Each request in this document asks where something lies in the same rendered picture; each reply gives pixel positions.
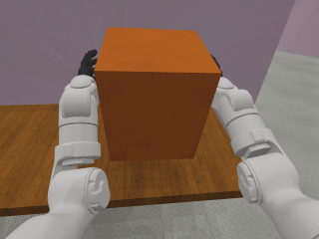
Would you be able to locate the robot left upper arm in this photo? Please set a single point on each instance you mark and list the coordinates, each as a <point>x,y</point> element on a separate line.
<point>75,197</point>

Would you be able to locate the robot right forearm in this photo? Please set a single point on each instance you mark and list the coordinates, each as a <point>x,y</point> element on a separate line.
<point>249,136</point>

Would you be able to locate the carton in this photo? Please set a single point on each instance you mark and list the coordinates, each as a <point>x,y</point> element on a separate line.
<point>155,89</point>

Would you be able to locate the robot left forearm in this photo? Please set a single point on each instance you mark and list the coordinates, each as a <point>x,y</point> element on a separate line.
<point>78,126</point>

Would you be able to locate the robot right upper arm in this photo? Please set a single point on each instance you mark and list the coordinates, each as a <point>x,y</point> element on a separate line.
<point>270,181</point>

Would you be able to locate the left robot hand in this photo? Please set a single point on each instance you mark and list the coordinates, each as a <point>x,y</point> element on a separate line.
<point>87,64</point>

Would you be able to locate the table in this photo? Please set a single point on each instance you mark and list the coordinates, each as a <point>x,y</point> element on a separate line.
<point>29,134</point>

